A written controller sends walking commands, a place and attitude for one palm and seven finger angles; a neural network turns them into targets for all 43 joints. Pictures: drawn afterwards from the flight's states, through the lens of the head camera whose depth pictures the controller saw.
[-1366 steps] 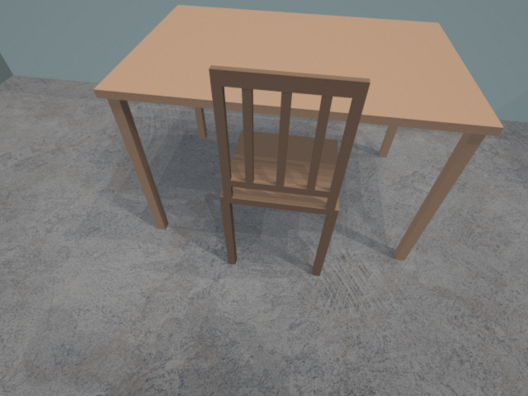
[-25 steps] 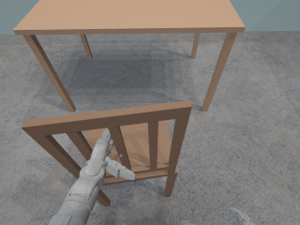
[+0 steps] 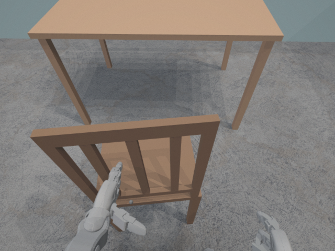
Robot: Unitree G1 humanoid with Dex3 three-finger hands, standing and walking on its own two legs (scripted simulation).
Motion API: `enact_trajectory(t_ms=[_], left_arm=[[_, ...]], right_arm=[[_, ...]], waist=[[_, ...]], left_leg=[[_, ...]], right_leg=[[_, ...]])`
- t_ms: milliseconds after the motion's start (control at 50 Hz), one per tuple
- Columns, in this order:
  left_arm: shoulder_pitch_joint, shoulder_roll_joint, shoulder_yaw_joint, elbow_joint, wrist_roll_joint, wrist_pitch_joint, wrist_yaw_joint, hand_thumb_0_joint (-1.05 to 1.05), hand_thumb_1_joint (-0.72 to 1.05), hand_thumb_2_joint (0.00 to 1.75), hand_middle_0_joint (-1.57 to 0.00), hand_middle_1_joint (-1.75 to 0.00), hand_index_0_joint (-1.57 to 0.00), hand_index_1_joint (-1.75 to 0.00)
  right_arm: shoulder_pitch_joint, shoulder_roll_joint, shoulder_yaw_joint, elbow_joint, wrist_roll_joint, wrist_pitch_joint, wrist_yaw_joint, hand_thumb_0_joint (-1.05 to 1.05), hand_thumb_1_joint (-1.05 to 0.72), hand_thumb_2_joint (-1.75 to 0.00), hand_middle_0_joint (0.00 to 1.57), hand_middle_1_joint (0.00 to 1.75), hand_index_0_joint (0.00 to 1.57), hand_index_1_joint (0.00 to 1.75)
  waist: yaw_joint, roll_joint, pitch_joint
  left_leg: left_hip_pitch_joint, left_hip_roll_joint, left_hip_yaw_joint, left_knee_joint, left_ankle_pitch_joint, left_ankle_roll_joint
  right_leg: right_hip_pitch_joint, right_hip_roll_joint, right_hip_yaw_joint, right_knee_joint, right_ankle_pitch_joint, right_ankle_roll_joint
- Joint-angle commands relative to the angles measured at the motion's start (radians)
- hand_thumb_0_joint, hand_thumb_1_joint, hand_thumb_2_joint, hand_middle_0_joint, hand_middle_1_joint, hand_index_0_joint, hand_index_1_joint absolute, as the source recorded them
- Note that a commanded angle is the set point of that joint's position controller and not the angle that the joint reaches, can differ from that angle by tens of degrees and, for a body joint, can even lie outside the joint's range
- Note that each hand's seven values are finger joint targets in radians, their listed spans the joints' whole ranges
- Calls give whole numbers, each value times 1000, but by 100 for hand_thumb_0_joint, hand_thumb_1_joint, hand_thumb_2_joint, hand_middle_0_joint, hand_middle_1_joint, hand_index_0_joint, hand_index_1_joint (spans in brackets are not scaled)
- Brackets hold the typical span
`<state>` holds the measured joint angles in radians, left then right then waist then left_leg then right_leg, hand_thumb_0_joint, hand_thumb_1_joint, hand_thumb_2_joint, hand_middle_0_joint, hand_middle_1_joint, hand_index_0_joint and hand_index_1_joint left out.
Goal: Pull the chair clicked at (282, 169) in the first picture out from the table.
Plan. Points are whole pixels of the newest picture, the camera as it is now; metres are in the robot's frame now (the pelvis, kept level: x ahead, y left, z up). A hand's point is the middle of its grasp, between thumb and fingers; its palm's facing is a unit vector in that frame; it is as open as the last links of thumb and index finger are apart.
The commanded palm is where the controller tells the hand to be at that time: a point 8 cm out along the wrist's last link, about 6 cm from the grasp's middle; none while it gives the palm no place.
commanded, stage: draw the fingers out of the gap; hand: left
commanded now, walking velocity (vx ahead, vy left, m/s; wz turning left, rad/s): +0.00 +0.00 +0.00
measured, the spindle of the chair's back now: (140, 170) +0.34 +0.09 -0.05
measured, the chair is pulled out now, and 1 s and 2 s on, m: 0.56 0.56 0.56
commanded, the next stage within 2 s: draw the hand back to the body in 0.36 s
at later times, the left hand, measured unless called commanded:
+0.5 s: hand (124, 239) +0.17 +0.10 -0.03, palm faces -0.12 -0.98 -0.13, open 17.5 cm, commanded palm +0.16 +0.15 +0.00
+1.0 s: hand (78, 223) +0.17 +0.16 +0.09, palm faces +0.05 -0.99 -0.11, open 17.3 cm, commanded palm +0.14 +0.22 +0.09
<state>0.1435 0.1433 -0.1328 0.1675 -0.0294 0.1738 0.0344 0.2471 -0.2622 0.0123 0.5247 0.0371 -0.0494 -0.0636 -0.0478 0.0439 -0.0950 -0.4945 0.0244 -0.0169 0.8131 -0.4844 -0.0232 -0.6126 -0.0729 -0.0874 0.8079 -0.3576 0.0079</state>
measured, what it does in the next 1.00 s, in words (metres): stands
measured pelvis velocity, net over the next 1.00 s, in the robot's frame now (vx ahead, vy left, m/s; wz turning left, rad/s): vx -0.01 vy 0.01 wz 0.01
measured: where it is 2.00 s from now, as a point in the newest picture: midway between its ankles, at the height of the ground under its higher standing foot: outside the picture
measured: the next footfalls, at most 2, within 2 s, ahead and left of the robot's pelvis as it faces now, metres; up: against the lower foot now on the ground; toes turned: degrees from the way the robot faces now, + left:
none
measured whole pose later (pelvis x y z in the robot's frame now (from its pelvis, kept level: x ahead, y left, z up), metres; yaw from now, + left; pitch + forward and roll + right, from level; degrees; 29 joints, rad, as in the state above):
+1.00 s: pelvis -0.01 +0.01 -0.02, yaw +1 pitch +9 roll -1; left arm 0.63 0.24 0.05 -0.45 -0.22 -0.19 -0.06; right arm 0.25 -0.21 0.01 0.50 0.07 -0.15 -0.09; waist 0.01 0.06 -0.12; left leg -0.59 0.02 -0.04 0.98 -0.55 -0.02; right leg -0.69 -0.08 -0.10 0.94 -0.41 0.01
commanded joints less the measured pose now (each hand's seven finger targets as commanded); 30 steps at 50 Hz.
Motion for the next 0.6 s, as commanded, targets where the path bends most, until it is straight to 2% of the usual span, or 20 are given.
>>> enact_trajectory(t_ms=[0,40,80,100,120,160,200,260,280,320,380,400,460,480,500,520,560,580], left_arm=[[-76,34,-8,-266,3,-45,4,0,-55,20,0,0,0,0],[-52,29,-24,-299,7,-37,3,0,-55,20,0,0,0,0],[-43,49,-14,-326,13,-31,8,0,-55,20,0,0,0,0],[19,44,-16,-334,15,-28,9,0,-55,20,0,0,0,0],[40,32,-34,-362,18,-26,10,0,-55,20,0,0,0,0],[83,59,-11,-379,22,-19,20,0,-55,20,0,0,0,0],[130,37,-37,-414,29,-15,23,0,-55,20,0,0,0,0],[178,79,-7,-459,37,-12,31,0,-55,20,0,0,0,0],[205,49,-38,-488,39,-13,31,0,-55,20,0,0,0,0],[253,34,-58,-514,40,-11,28,0,-55,20,0,0,0,0],[275,31,-80,-564,40,-14,27,0,-55,20,0,0,0,0],[324,38,-66,-560,36,-13,26,0,-55,20,0,0,0,0],[348,44,-75,-602,43,-18,25,0,-55,20,0,0,0,0],[262,-48,-46,-773,-92,-163,26,0,-55,20,0,0,0,0],[331,9,-11,-716,-85,-230,26,0,-55,20,0,0,0,0],[359,32,17,-722,-86,-266,27,0,-55,20,0,0,0,0],[352,58,53,-763,-102,-343,27,0,-55,20,0,0,0,0],[358,50,55,-754,-101,-387,22,0,-55,20,0,0,0,0]], right_arm=[[-43,-110,-41,-163,-2,-61,-11,0,-90,-90,20,30,20,30],[-50,-110,-38,-176,-1,-65,-13,0,-90,-90,20,30,20,30],[-50,-112,-36,-179,-3,-68,-16,0,-90,-90,20,30,20,30],[-53,-107,-37,-188,-3,-71,-15,0,-90,-90,20,30,20,30],[-54,-105,-34,-199,-3,-73,-14,0,-90,-90,20,30,20,30],[-56,-106,-32,-206,-5,-72,-16,0,-90,-90,20,30,20,30],[-59,-99,-30,-222,-5,-72,-16,0,-90,-90,20,30,20,30],[-58,-100,-28,-230,-6,-71,-19,0,-90,-90,20,30,20,30],[-57,-94,-25,-240,-6,-72,-19,0,-90,-90,20,30,20,30],[-60,-91,-25,-252,-4,-76,-20,0,-90,-90,20,30,20,30],[-57,-91,-24,-258,-6,-86,-25,0,-90,-90,20,30,20,30],[-61,-90,-28,-260,-3,-88,-28,0,-90,-90,20,30,20,30],[-57,-91,-27,-265,-5,-95,-32,0,-90,-90,20,30,20,30],[-55,-68,-26,-256,-4,-123,-34,0,-90,-90,20,30,20,30],[-55,-74,-31,-228,-6,-144,-32,0,-90,-90,20,30,20,30],[-47,-72,-29,-225,-5,-152,-29,0,-90,-90,20,30,20,30],[-36,-69,-37,-208,-2,-168,-23,0,-90,-90,20,30,20,30],[-37,-65,-40,-201,-1,-172,-16,0,-90,-90,20,30,20,30]], waist=[[-16,-81,-204],[-16,-81,-194],[-17,-83,-189],[-7,-83,-190],[-7,-81,-193],[1,-76,-185],[0,-82,-171],[6,-59,-159],[4,-64,-165],[3,-63,-157],[-7,-65,-150],[-1,-72,-142],[-3,-73,-136],[-5,-121,-120],[14,-76,-148],[25,-72,-172],[30,-18,-170],[30,-12,-162]], left_leg=[[-7,-23,16,-93,335,39],[-15,-25,11,-89,311,39],[-17,-27,5,-86,305,39],[-18,-27,6,-82,307,39],[-20,-27,3,-80,307,38],[-33,-29,2,-74,306,37],[-43,-30,2,-70,289,37],[-60,-33,4,-61,269,37],[-60,-35,2,-61,268,37],[-65,-33,-1,-53,259,37],[-73,-35,-8,-44,245,39],[-81,-35,-5,-38,232,39],[-94,-39,-12,-33,219,40],[-117,-48,-16,4,227,28],[-114,-49,-11,16,226,25],[-112,-49,-14,9,232,23],[-121,-50,-14,24,248,17],[-129,-48,-13,32,246,13]], right_leg=[[228,15,2,-74,301,-10],[210,15,0,-71,266,-9],[202,15,0,-69,254,-10],[203,15,0,-64,254,-11],[197,14,-2,-59,250,-11],[199,13,-1,-55,247,-14],[184,13,0,-51,225,-12],[178,12,5,-50,202,-15],[176,12,2,-45,197,-15],[154,14,-1,-39,179,-14],[142,13,-2,-37,159,-13],[136,14,0,-38,146,-11],[121,15,-3,-31,119,-14],[66,26,-21,-17,133,-12],[71,26,-12,7,128,-17],[80,28,-14,14,121,-19],[67,26,-10,34,129,-23],[42,29,-11,48,117,-24]])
